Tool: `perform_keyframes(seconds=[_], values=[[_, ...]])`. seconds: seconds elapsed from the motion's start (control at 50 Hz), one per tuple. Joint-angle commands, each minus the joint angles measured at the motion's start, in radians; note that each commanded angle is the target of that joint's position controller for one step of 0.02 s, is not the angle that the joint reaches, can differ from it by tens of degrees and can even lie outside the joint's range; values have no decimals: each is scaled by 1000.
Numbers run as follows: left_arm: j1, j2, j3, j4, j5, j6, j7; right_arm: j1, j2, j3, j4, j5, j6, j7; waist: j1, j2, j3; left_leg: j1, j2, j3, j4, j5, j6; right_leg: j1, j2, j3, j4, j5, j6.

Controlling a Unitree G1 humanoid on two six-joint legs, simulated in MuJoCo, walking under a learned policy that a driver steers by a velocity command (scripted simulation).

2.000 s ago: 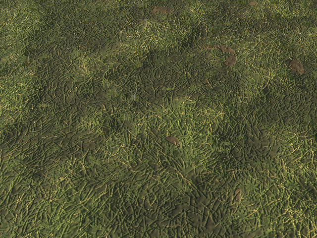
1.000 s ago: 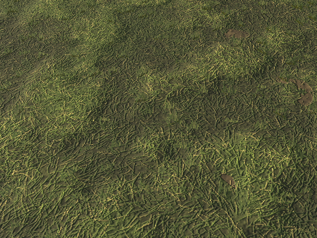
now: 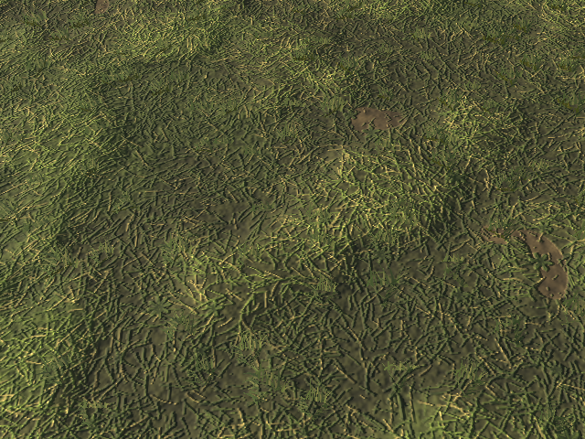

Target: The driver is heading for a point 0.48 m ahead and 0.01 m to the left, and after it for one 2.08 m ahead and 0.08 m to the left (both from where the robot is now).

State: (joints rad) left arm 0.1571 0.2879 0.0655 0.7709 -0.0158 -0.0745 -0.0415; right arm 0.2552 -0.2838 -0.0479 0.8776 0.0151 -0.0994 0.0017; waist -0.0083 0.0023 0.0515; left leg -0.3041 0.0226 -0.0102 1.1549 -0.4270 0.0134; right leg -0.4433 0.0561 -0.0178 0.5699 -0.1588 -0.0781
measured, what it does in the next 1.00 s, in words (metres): walks ahead: left foot, then right foot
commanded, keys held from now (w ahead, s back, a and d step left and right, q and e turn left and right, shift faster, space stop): w+e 0.04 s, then w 0.96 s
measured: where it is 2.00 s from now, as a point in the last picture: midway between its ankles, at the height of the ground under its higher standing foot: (306, 193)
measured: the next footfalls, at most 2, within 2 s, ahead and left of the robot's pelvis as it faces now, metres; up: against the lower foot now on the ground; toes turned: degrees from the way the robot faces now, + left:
left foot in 0.42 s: +0.43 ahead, +0.12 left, +0.00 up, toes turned -5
right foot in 0.94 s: +0.70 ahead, -0.15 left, +0.00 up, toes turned -8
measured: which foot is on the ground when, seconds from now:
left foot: up 0.00-0.40, down 0.42-0.96, up 0.98-1.00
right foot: down 0.00-0.42, up 0.44-0.92, down 0.94-1.00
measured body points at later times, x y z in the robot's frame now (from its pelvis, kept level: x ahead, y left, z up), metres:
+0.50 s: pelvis +0.30 +0.04 +0.00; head +0.33 +0.04 +0.45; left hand +0.36 +0.32 -0.13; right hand +0.46 -0.23 -0.09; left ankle +0.39 +0.13 -0.73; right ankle +0.12 -0.07 -0.66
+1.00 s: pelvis +0.57 -0.03 +0.00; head +0.61 -0.05 +0.45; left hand +0.82 +0.18 -0.08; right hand +0.54 -0.32 -0.14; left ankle +0.41 +0.12 -0.68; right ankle +0.67 -0.14 -0.73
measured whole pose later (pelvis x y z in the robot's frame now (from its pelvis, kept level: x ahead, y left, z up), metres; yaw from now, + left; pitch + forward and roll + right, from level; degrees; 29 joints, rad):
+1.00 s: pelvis +0.57 -0.03 +0.00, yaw -6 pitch +3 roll +1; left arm 0.07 0.27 0.04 0.68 0.00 -0.09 -0.03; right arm 0.37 -0.30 -0.05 0.90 0.01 -0.05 0.00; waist -0.06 0.00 0.03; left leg -0.13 0.00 -0.03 0.81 -0.51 0.02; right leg -0.49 0.00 -0.04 0.57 -0.13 -0.05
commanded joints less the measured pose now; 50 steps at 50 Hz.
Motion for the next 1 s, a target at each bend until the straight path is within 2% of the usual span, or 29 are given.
perform_keyframes(seconds=[0.02,0.06,0.1,0.14,0.2,0.24,0.3,0.36,0.38,0.4,0.42,0.44,0.46,0.48,0.5,0.52,0.54,0.56,0.62,0.66,0.74,0.8,0.84,0.9,0.92,0.94,0.96,0.98,1.0], values=[[95,118,29,-55,15,-8,10,-57,-137,-32,-108,-12,-44,-4,27,-24,-123,-382,91,-74,15,94,18,389,-272,431,-304,90,-199],[62,111,26,-74,18,-8,15,-26,-117,-34,-107,-22,-18,-5,-12,-50,-109,-307,102,-67,-59,125,-6,284,-241,370,-346,176,-207],[86,129,31,-66,12,-15,26,-38,-92,-29,-112,-27,-1,-8,-12,-56,-94,-310,100,-45,-144,203,-37,243,-226,298,-371,267,-210],[121,137,32,-50,9,-15,38,-105,-77,-24,-134,-30,3,-9,11,-52,-72,-329,96,-37,-280,331,-56,240,-205,243,-382,301,-188],[161,138,30,-32,3,-11,46,-201,-53,-14,-157,-22,-6,1,55,-66,-55,-278,65,-20,-491,529,-54,240,-166,180,-381,228,-140],[195,145,30,-16,2,-10,47,-261,-50,-9,-174,-13,-12,10,84,-74,-31,-259,47,-11,-568,591,-46,256,-182,194,-387,155,-135],[239,146,31,9,0,-1,48,-321,-68,-10,-203,-9,-22,25,104,-71,-3,-319,37,-20,-634,535,-18,379,-234,236,-337,177,-136],[250,159,37,22,2,14,55,-308,-88,-15,-214,-9,-32,37,81,-87,-7,-312,22,-14,-674,412,22,486,-281,269,-270,298,-117],[238,165,39,21,2,19,57,-269,-101,-21,-207,-9,-34,37,57,-100,-27,-251,3,4,-682,370,39,498,-277,263,-228,411,-106],[217,165,37,15,3,24,58,-178,-124,-34,-183,-10,-36,34,3,-102,-82,-115,-27,35,-712,377,64,492,-244,234,-131,577,-88],[203,142,25,2,10,24,57,-30,-167,-52,-146,-17,-37,29,-66,-85,-199,127,15,3,-681,435,109,411,-191,192,48,603,-60],[236,90,4,-21,32,18,57,135,-239,-69,-127,-28,-34,24,-105,49,-356,456,210,-237,-634,466,198,172,-95,141,362,304,-17],[360,16,-15,-15,7,-2,49,195,-257,-77,-89,-18,-23,32,-58,331,-448,714,377,-669,-764,240,328,-173,46,128,649,-402,38],[277,117,1,-13,-11,-13,44,180,-166,-52,-96,7,-19,31,-99,201,-353,670,347,-682,-828,47,283,-295,-14,197,732,-418,31],[169,148,10,-45,-22,-19,41,101,-134,-41,-110,4,-13,26,-94,123,-206,529,317,-540,-852,64,241,-341,-65,156,723,-320,29],[113,139,8,-57,-10,-22,42,37,-123,-34,-123,-9,-7,25,-68,41,-126,385,280,-443,-880,172,225,-310,-110,120,676,-238,33],[100,128,13,-62,4,-21,42,-1,-106,-28,-129,-19,-6,26,-40,32,-81,287,249,-379,-906,265,224,-277,-139,110,618,-189,41],[122,113,14,-60,6,-15,41,-16,-96,-22,-129,-27,-8,26,-11,60,-79,227,224,-333,-930,329,221,-222,-161,110,586,-162,45],[138,69,5,-60,8,2,44,-13,-112,-27,-112,-14,-17,25,14,81,-67,154,200,-228,-988,442,239,-196,-182,82,488,-122,73],[75,58,-1,-84,15,4,47,4,-136,-34,-99,-12,-14,17,4,63,-47,149,194,-178,-1013,499,241,-232,-191,70,386,-29,93],[-54,30,-12,-115,11,-9,35,49,-150,-36,-75,-2,0,6,-40,56,-25,151,140,-69,-1020,513,193,-178,-161,35,122,203,94],[-144,32,-14,-144,1,-16,21,114,-162,-38,-45,5,11,5,-77,58,-6,212,167,-74,-1002,477,187,-164,-134,22,20,251,86],[-183,42,-11,-165,-2,-21,10,135,-167,-41,-30,8,23,3,-79,64,7,286,202,-90,-968,495,179,-187,-125,29,-23,203,67],[-141,75,1,-167,0,-27,0,121,-187,-49,-22,10,40,-5,-31,85,-21,362,232,-97,-876,654,150,-107,-99,16,-67,95,25],[-55,98,15,-145,5,-27,3,99,-192,-50,-25,11,45,-8,24,87,-73,355,207,-69,-774,806,131,22,-69,-13,-96,94,2],[95,146,39,-100,9,-26,11,97,-167,-40,-30,5,47,-10,91,66,-175,288,156,-29,-593,851,103,248,-71,-13,-91,123,-31],[276,222,59,-72,20,-20,23,107,-111,-15,-58,-24,44,-13,147,-63,-333,78,90,19,-269,551,64,554,-268,208,-50,175,-98],[292,273,66,-54,19,-16,15,241,-5,14,-64,-12,21,-2,68,-329,-438,-303,-84,-18,34,-127,15,837,-454,677,-175,-54,-251],[287,172,41,-65,8,-14,15,169,-118,-9,-53,8,4,6,115,-202,-386,-418,-31,-122,134,-156,25,804,-429,709,-241,-196,-217]])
